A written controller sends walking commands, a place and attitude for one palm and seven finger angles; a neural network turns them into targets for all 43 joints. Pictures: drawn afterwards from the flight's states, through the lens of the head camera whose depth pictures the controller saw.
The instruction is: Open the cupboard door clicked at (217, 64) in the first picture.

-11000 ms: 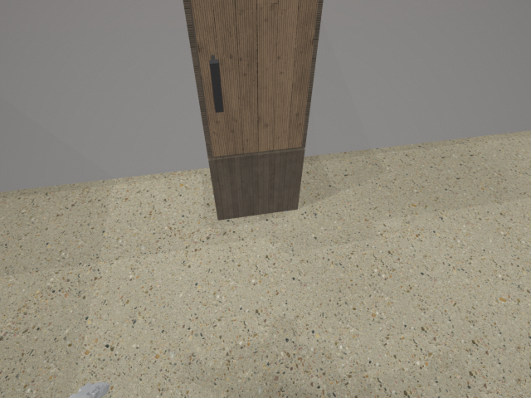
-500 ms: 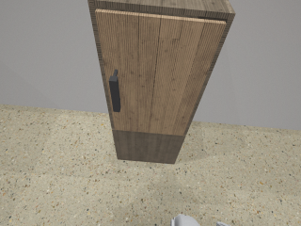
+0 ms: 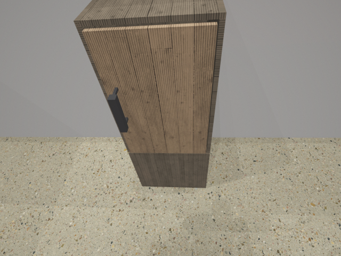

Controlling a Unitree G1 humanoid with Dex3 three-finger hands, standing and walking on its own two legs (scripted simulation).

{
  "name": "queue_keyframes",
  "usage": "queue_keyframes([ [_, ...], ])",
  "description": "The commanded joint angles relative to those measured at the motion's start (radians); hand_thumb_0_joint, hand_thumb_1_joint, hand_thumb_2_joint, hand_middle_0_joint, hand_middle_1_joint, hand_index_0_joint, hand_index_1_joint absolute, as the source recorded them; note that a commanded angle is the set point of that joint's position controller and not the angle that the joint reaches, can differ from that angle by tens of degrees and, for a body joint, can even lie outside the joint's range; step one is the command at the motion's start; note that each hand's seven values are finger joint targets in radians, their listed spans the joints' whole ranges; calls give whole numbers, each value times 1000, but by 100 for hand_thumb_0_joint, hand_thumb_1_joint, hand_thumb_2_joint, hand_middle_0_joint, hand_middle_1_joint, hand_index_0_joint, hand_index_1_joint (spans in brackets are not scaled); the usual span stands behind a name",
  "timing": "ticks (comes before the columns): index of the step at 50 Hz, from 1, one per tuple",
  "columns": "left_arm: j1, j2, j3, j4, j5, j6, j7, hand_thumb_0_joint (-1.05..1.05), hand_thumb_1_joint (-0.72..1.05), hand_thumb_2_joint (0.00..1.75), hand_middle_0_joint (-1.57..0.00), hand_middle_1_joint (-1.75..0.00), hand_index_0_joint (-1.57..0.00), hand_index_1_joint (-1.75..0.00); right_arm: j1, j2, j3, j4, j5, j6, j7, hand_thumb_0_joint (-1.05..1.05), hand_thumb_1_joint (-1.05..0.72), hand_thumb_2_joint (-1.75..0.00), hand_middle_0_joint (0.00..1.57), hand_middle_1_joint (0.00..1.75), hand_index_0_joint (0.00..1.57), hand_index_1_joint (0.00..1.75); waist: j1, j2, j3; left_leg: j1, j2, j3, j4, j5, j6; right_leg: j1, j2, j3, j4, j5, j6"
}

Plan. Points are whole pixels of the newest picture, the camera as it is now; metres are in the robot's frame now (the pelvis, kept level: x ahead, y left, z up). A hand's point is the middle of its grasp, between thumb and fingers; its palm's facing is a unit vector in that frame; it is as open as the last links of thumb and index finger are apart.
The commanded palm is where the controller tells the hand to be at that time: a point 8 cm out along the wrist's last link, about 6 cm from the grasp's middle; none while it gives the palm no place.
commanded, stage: come to a stop and stand still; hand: left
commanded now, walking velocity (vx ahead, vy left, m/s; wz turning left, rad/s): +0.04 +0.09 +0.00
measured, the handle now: (120, 110) +0.59 +0.23 -0.03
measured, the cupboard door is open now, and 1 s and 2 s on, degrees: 0 0 0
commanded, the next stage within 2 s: look again from close up in 0.74 s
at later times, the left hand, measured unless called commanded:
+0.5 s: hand out of the picture +0.01 +0.28 -0.18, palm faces +0.03 -0.97 -0.25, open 7.4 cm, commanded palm none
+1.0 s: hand out of the picture +0.04 +0.25 -0.18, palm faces -0.02 -0.97 -0.23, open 7.3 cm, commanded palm none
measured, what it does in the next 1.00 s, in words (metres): steps on the spot: left foot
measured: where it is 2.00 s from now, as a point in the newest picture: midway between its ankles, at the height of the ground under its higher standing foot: outside the picture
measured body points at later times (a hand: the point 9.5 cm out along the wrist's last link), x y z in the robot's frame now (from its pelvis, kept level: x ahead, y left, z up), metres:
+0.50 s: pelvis -0.01 +0.10 -0.01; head +0.00 +0.08 +0.44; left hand +0.01 +0.33 -0.16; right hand +0.06 -0.14 -0.17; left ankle -0.04 +0.15 -0.74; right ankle -0.01 -0.08 -0.74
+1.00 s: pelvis +0.01 +0.08 -0.01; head +0.03 +0.06 +0.44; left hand +0.04 +0.31 -0.16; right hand -0.01 -0.14 -0.18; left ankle -0.04 +0.15 -0.74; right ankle -0.01 -0.08 -0.74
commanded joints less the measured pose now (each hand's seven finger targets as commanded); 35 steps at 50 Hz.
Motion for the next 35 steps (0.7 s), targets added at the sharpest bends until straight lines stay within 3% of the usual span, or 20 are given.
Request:
queue_keyframes([
  [1,76,219,54,-36,3,-20,10,0,90,90,-20,-30,-20,-30,-67,-42,2,-96,0,-40,-4,0,-90,-90,20,30,20,30,58,-260,-4,-67,14,10,-146,-62,-1,124,-240,249,-190,176,-158],
  [3,83,229,55,-22,5,-18,8,0,90,90,-20,-30,-20,-30,-65,-27,9,-96,5,-47,-7,0,-90,-90,20,30,20,30,58,-262,-25,-3,-3,27,-247,-71,5,129,-231,238,-164,261,-159],
  [6,28,219,51,-16,-7,-12,7,0,90,90,-20,-30,-20,-30,44,-16,17,-48,10,-61,-17,0,-90,-90,20,30,20,30,-2,-235,-68,231,-27,63,-515,132,13,37,-160,160,-76,264,-93],
  [7,84,196,20,14,-4,-41,50,0,90,90,-20,-30,-20,-30,26,-85,20,-98,2,-78,-20,0,-90,-90,20,30,20,30,-24,-95,-61,181,22,66,-390,115,12,90,-133,139,28,530,-52],
  [8,59,221,18,-27,-8,-44,40,0,90,90,-20,-30,-20,-30,42,-51,25,-124,1,-78,-15,0,-90,-90,20,30,20,30,-26,-50,-94,148,22,32,-425,41,37,63,-122,111,40,282,-54],
  [9,45,192,16,-28,-11,-37,30,0,90,90,-20,-30,-20,-30,18,-67,30,-134,-5,-74,-15,0,-90,-90,20,30,20,30,-16,31,-34,131,49,14,-455,68,51,-13,-97,93,17,54,-53],
  [10,42,173,12,-32,-7,-26,24,0,90,90,-20,-30,-20,-30,39,-77,35,-140,-11,-73,-11,0,-90,-90,20,30,20,30,-19,79,6,85,108,-24,-483,87,72,-39,-42,25,38,-86,-42],
  [11,57,137,7,-32,-10,-28,19,0,90,90,-20,-30,-20,-30,50,-97,36,-142,-19,-80,-14,0,-90,-90,20,30,20,30,-16,101,-8,77,140,-65,-500,259,93,-21,0,-20,114,-2,-31],
  [12,37,125,-4,-23,-5,-17,16,0,90,90,-20,-30,-20,-30,37,-111,36,-143,-14,-88,-18,0,-90,-90,20,30,20,30,-19,271,14,104,148,-115,-547,444,95,-40,27,-53,167,-79,-18],
  [13,46,130,-9,-18,-8,-12,14,0,90,90,-20,-30,-20,-30,21,-118,40,-146,-11,-87,-27,0,-90,-90,20,30,20,30,-9,285,34,138,166,-123,-554,540,113,-73,43,-48,185,-166,-14],
  [14,52,126,-13,-16,-8,-9,10,0,90,90,-20,-30,-20,-30,17,-118,43,-152,-9,-88,-33,0,-90,-90,20,30,20,30,-8,249,46,149,175,-115,-555,562,127,-88,44,-37,196,-195,-17],
  [16,50,118,-14,-5,-11,-12,3,0,90,90,-20,-30,-20,-30,6,-113,48,-156,-9,-91,-40,0,-90,-90,20,30,20,30,3,144,46,168,163,-103,-530,600,136,-72,38,-20,156,-122,-19],
  [18,63,113,-15,9,-16,-19,-2,0,90,90,-20,-30,-20,-30,-18,-109,49,-159,-2,-92,-43,0,-90,-90,20,30,20,30,12,43,33,156,135,-75,-516,486,125,-14,23,10,59,20,-19],
  [20,57,124,-19,11,-15,-25,-3,0,90,90,-20,-30,-20,-30,-15,-83,52,-154,0,-97,-44,0,-90,-90,20,30,20,30,4,-11,43,137,106,-77,-552,361,110,10,0,54,26,114,-34],
  [22,44,122,-19,8,-13,-20,0,0,90,90,-20,-30,-20,-30,-2,-104,47,-142,-3,-100,-43,0,-90,-90,20,30,20,30,-1,-93,51,147,108,-89,-576,306,106,1,5,53,40,93,-25],
  [25,42,119,-18,4,-11,-16,4,0,90,90,-20,-30,-20,-30,9,-104,48,-121,-3,-106,-44,0,-90,-90,20,30,20,30,-2,-86,35,176,111,-89,-592,342,104,-2,2,54,45,86,-21],
  [30,35,123,-17,1,-11,-11,5,0,90,90,-20,-30,-20,-30,13,-98,53,-91,-6,-109,-47,0,-90,-90,20,30,20,30,1,-8,33,205,111,-79,-598,393,101,-10,2,57,43,69,-19],
  [35,29,126,-17,8,-13,-13,5,0,90,90,-20,-30,-20,-30,31,-90,57,-62,-5,-111,-49,0,-90,-90,20,30,20,30,-1,-26,21,225,104,-59,-576,446,102,13,-6,64,39,131,-24],
])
